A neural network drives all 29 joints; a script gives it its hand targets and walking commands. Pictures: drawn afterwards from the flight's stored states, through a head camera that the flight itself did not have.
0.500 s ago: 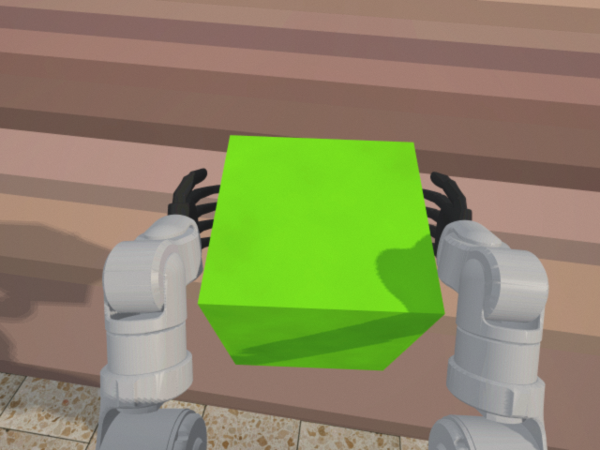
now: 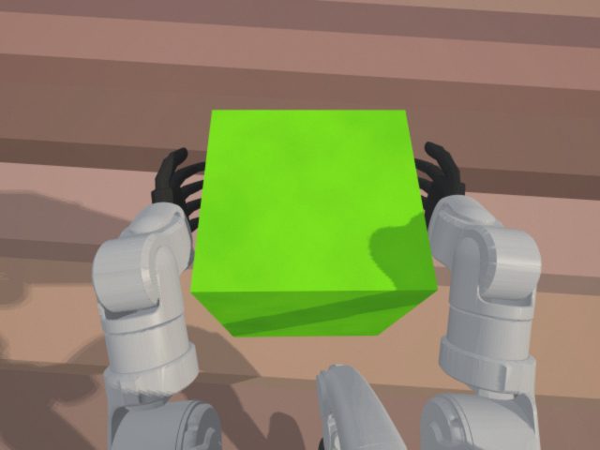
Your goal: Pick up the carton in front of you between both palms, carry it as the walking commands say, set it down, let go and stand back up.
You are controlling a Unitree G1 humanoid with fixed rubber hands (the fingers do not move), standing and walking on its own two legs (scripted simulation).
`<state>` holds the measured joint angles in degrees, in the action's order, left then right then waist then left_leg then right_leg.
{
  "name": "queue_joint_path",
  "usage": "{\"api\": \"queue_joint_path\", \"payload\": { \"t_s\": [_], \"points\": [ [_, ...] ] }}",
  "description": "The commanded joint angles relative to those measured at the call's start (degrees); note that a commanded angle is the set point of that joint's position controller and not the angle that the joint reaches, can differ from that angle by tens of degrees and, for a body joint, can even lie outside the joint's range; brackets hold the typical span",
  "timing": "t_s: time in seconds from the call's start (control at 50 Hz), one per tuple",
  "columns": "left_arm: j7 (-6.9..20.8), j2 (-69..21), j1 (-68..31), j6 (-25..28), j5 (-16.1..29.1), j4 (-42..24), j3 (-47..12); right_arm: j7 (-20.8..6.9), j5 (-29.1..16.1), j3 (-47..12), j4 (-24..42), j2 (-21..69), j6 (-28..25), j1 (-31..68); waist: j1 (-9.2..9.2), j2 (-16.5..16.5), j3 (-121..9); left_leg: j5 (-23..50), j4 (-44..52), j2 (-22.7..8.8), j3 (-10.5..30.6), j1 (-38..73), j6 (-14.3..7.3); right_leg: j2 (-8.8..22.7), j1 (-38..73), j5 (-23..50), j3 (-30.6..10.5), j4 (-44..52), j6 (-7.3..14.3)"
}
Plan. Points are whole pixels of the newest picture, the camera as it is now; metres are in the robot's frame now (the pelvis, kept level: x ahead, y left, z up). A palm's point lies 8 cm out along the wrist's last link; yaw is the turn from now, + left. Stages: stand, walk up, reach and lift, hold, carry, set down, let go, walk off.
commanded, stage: carry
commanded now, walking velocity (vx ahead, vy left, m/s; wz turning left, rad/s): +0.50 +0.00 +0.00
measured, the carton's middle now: (307, 239) +0.37 -0.04 +0.08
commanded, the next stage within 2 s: none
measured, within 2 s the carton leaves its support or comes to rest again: neither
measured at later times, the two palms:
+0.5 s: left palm out of the picture +0.75 +0.04 +0.33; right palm out of the picture +0.73 -0.26 +0.31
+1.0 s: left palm out of the picture +1.04 -0.07 +0.43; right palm out of the picture +1.07 -0.37 +0.44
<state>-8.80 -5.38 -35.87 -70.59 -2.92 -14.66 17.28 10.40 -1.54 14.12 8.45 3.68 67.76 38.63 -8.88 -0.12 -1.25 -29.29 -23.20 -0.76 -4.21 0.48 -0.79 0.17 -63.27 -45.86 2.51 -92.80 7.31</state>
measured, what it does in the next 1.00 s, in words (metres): climbs: right foot 0.11 m higher, then left foot 0.11 m higher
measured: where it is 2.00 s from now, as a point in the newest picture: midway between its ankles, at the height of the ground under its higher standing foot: (332, 69)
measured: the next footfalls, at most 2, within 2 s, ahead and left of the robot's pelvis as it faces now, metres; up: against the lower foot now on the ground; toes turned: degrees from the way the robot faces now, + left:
right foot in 0.04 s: +0.23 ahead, -0.10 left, +0.11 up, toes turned -2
left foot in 0.46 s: +0.55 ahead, -0.03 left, +0.22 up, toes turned +2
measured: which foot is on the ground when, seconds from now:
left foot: down 0.00-0.04, up 0.06-0.44, down 0.46-0.88, up 0.90-1.00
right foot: up 0.00-0.02, down 0.04-0.48, up 0.50-0.84, down 0.86-1.00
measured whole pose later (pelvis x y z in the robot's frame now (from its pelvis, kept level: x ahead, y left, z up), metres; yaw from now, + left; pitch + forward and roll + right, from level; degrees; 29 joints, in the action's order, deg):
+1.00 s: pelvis +0.69 -0.23 +0.30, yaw -4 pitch +4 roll -2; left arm -11.3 -5.2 -39.1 -71.5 -2.3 -1.2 15.9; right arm 8.5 3.5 21.9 -1.8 3.4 72.1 44.3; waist 7.7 -2.9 0.5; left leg -13.9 -92.1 0.4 4.2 -34.1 -3.5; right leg 0.8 -35.9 -24.3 9.7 -50.6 8.3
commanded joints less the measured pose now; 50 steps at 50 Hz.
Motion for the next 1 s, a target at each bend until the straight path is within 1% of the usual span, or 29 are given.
{"api": "queue_joint_path", "payload": {
  "t_s": [0.0, 0.02, 0.04, 0.06, 0.08, 0.12, 0.16, 0.24, 0.28, 0.36, 0.42, 0.44, 0.46, 0.48, 0.5, 0.52, 0.56, 0.62, 0.68, 0.74, 0.76, 0.78, 0.82, 0.84, 0.86, 0.88, 0.9, 0.94, 0.98],
  "points": [
    [1.7, -34.7, -30.3, 0.7, 7.3, 2.1, -32.6, -9.1, -23.3, -40.9, 8.2, 50.3, 1.3, 37.5, 16.22, -9.2, -26.3, 99.2, -9.0, -8.8, -0.6, -9.1, -6.3, -7.4, 45.9, 30.3, 15.1, 33.8, -0.1],
    [2.2, -37.5, -31.7, 1.1, 9.5, 0.4, -34.7, -9.3, -23.6, -41.7, 10.0, 50.1, 1.0, 39.9, 26.76, -13.6, -33.0, 101.9, -25.9, -8.5, 0.0, -20.4, -4.5, -10.4, 68.1, 39.0, 10.8, 40.3, -0.4],
    [2.8, -40.8, -34.6, 1.9, 11.8, -0.3, -37.2, -9.3, -21.4, -41.4, 10.7, 49.8, 0.6, 42.0, 28.25, 2.1, -33.9, 32.9, -58.5, 4.7, 0.1, -29.4, -0.3, -2.7, 75.3, 55.9, -10.7, 57.5, 6.0],
    [3.2, -40.1, -30.4, 2.9, 13.4, 0.7, -40.7, -8.7, -18.0, -38.8, 8.4, 48.4, 1.0, 35.3, 18.86, 24.1, -49.4, 9.7, -84.8, 15.6, 12.5, -32.3, 1.0, 16.2, 78.1, 87.8, -51.4, 64.6, 15.1],
    [3.8, -45.9, -30.9, 2.7, 17.0, -0.8, -44.5, -7.6, -14.8, -35.9, 6.8, 45.7, 1.0, 32.7, 16.34, 12.6, -51.5, 11.7, -87.3, 12.9, 19.6, -31.3, -0.7, 14.6, 81.3, 91.2, -47.3, 58.9, 14.1],
    [5.5, -49.8, -39.7, 3.9, 23.9, -7.7, -48.2, -6.2, -10.2, -33.2, 7.3, 44.8, 0.0, 29.0, 13.88, 4.2, -37.5, 11.8, -80.1, 7.8, 13.5, -38.7, -0.8, 12.1, 72.4, 69.3, -38.5, 60.4, 8.3],
    [6.8, -52.6, -43.0, 5.0, 27.6, -7.0, -50.5, -5.7, -6.0, -31.0, 6.1, 43.6, -1.0, 27.7, 14.64, 5.4, -31.6, 10.3, -78.8, 5.9, 10.4, -46.0, -1.8, 9.9, 70.5, 60.3, -32.4, 61.9, 7.3],
    [8.7, -53.4, -40.8, 5.7, 29.5, -2.7, -51.3, -5.5, -1.0, -30.4, 1.9, 42.2, -2.4, 21.3, 16.1, -1.9, -28.2, 3.8, -70.4, 2.2, 3.3, -59.4, -3.9, 11.2, 80.5, 73.4, -24.7, 64.0, 8.1],
    [9.1, -51.7, -40.3, 5.5, 28.5, 0.4, -50.1, -5.2, 0.1, -30.4, -0.4, 40.5, -2.6, 20.6, 15.86, 0.4, -26.1, 2.8, -70.4, 2.7, -1.0, -65.7, -5.0, 10.4, 82.8, 85.0, -21.1, 64.4, 5.8],
    [9.3, -47.4, -39.1, 3.4, 27.3, 4.6, -43.9, -3.4, -0.7, -30.6, -1.2, 37.8, -0.6, 24.3, 13.2, 3.7, -17.9, 3.8, -55.4, 2.5, -7.7, -59.9, -6.0, 7.4, 71.4, 79.5, -12.4, 75.4, 4.0],
    [8.0, -43.5, -36.1, 1.1, 23.9, 6.9, -39.1, -2.9, -4.6, -34.1, -0.6, 39.7, 2.3, 28.9, 7.94, 10.9, -23.1, 19.2, -36.9, 9.5, -14.1, -23.2, -7.2, 7.8, 53.2, 123.0, -1.8, 69.1, 1.1],
    [7.6, -42.3, -35.8, 0.4, 22.1, 7.1, -37.4, -3.3, -6.9, -35.7, 0.8, 41.1, 2.9, 31.2, 2.85, 12.6, -26.5, 22.7, -31.5, 9.5, -12.8, -13.7, -6.9, 8.4, 52.4, 128.1, 0.1, 60.2, -0.3],
    [7.3, -41.8, -37.5, 0.1, 20.2, 6.0, -35.8, -3.8, -8.8, -36.8, 1.9, 42.3, 3.2, 33.1, -1.88, 9.9, -28.7, 22.3, -19.2, 9.8, -10.8, -4.4, -8.4, 5.3, 51.2, 125.2, 4.5, 42.2, -5.3],
    [6.8, -41.0, -39.9, -0.3, 18.2, 4.4, -34.5, -4.5, -11.7, -37.9, 3.0, 44.6, 2.9, 36.1, -4.48, -7.1, -31.2, 43.4, -8.6, 0.1, 5.8, 8.7, -15.7, -1.5, 37.2, 75.8, 0.6, 9.6, -9.0],
    [6.2, -39.3, -35.8, -1.3, 16.7, 5.0, -33.0, -4.5, -13.3, -39.0, -0.4, 46.3, 3.1, 31.5, -0.25, -15.5, -33.2, 72.0, -4.9, -13.1, 34.6, 12.1, -26.3, -9.8, 22.2, 27.4, -3.2, -14.6, -10.5],
    [5.3, -35.6, -31.9, -1.5, 13.1, 6.9, -29.4, -4.8, -15.7, -40.3, -0.5, 47.7, 3.4, 33.4, 0.53, -7.0, -39.2, 60.8, -5.2, -18.0, 45.0, 14.2, -28.6, -7.0, 18.2, 24.2, -15.3, -25.7, -8.0],
    [4.0, -31.0, -31.7, -1.5, 7.0, 7.2, -23.5, -6.2, -22.4, -43.2, 2.8, 52.5, 2.8, 45.8, 3.43, 7.7, -28.9, 25.0, -2.7, -17.2, 42.4, 2.9, -22.1, -0.5, 11.6, 22.0, -15.4, -20.8, -3.2],
    [3.2, -27.9, -33.4, -0.2, 2.6, 12.2, -18.8, -8.0, -28.7, -44.7, 1.7, 56.3, 2.2, 57.3, 5.76, 12.9, -18.7, 4.8, 3.2, -13.9, 31.7, -12.6, -16.9, 1.8, 13.3, 18.1, -7.9, -8.3, -1.2],
    [2.8, -28.9, -33.7, -1.0, 0.4, 17.0, -18.9, -8.2, -27.6, -39.8, -6.5, 54.4, 2.5, 54.9, 2.74, 0.1, -16.5, 18.4, 4.9, -16.3, 27.6, -1.8, -18.2, 4.3, -3.5, 17.7, -4.8, -14.6, -0.9],
    [2.8, -33.1, -36.2, -2.5, 2.7, 18.7, -21.8, -8.5, -23.2, -33.2, -13.4, 54.2, 3.7, 48.5, 2.65, -1.4, -15.5, 17.5, 8.4, -14.1, 20.0, 6.1, -13.8, 8.4, -10.3, 13.5, -3.5, -2.3, -1.5],
    [2.9, -34.5, -37.8, -2.7, 3.9, 18.3, -22.4, -8.6, -22.2, -32.1, -14.0, 54.3, 3.9, 47.9, 4.97, 0.2, -14.3, 17.3, 12.4, -10.7, 11.1, -5.9, -11.6, 8.8, 4.9, 17.7, 0.2, 15.2, -1.8],
    [3.1, -36.6, -39.3, -2.9, 5.1, 18.4, -24.1, -8.6, -20.8, -30.6, -15.2, 54.8, 4.2, 46.6, 5.86, -3.4, -13.9, 24.6, 15.5, -8.2, 2.8, -17.4, -10.5, 6.5, 22.8, 21.7, 5.5, 28.2, -2.2],
    [3.3, -41.2, -42.4, -3.1, 8.2, 18.1, -27.7, -8.5, -17.8, -27.6, -16.5, 54.1, 4.9, 43.5, 11.29, -16.5, -21.8, 67.6, 2.7, -9.4, -4.6, -14.5, -9.6, -0.4, 39.0, 27.6, 12.1, 29.9, -0.9],
    [3.5, -43.1, -43.3, -2.9, 10.7, 17.3, -29.6, -8.2, -15.9, -25.8, -16.5, 53.3, 5.1, 42.2, 17.55, -15.9, -26.7, 80.4, -11.9, -7.8, -7.2, -13.4, -7.5, -4.4, 49.4, 32.4, 15.1, 38.4, -1.6],
    [3.9, -45.1, -44.9, -2.6, 13.1, 15.9, -31.7, -7.8, -13.2, -24.0, -16.9, 51.1, 5.2, 40.2, 20.66, -10.0, -30.4, 70.2, -31.0, -4.6, -4.9, -18.7, -4.3, -4.7, 61.6, 34.2, 7.3, 51.8, -1.1],
    [4.0, -45.0, -46.7, -1.7, 15.2, 13.6, -33.5, -7.4, -10.0, -22.3, -16.4, 51.3, 5.3, 35.9, 16.47, 15.5, -38.0, 22.1, -58.0, 4.6, 0.0, -38.0, 2.1, 18.1, 74.8, 47.2, -36.9, 66.8, 9.3],
    [4.6, -48.5, -47.3, -1.2, 17.9, 12.0, -36.0, -7.0, -7.9, -22.0, -14.4, 49.6, 5.5, 35.9, 15.04, 18.4, -44.5, 11.8, -74.6, 6.1, 11.3, -38.7, 0.3, 20.7, 73.5, 51.0, -51.1, 73.7, 11.6],
    [6.1, -55.1, -58.0, 0.4, 24.2, 1.5, -40.4, -6.7, -5.8, -23.2, -9.1, 50.4, 4.5, 38.9, 13.78, 4.8, -36.3, 15.0, -80.7, 1.7, 11.2, -45.7, -2.9, 17.2, 69.0, 47.2, -36.1, 64.2, 9.7],
    [6.9, -57.0, -61.0, 1.7, 27.7, -2.2, -43.6, -5.8, -4.6, -24.6, -5.0, 48.6, 3.3, 40.2, 12.43, 5.0, -30.6, 14.6, -78.0, -0.3, 10.0, -50.8, -4.8, 14.7, 66.6, 35.5, -27.2, 65.4, 6.5]
  ]
}}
